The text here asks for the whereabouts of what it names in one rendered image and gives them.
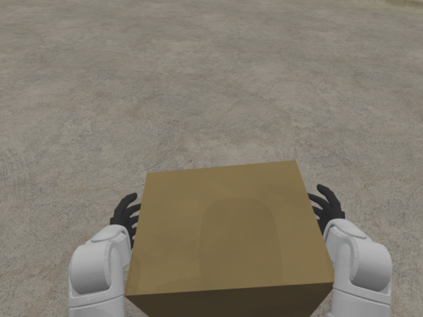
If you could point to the carton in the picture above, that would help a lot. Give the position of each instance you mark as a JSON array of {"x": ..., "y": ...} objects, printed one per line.
[{"x": 228, "y": 241}]

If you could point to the right robot forearm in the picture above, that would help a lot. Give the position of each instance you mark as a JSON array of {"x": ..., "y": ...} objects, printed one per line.
[{"x": 362, "y": 272}]

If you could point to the left robot hand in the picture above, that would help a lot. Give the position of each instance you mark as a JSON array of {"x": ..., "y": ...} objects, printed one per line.
[{"x": 122, "y": 215}]

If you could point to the right robot hand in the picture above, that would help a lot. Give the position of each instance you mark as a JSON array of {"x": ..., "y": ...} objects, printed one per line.
[{"x": 331, "y": 210}]

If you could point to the left robot forearm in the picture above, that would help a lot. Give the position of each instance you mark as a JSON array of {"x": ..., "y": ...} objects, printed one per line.
[{"x": 96, "y": 284}]

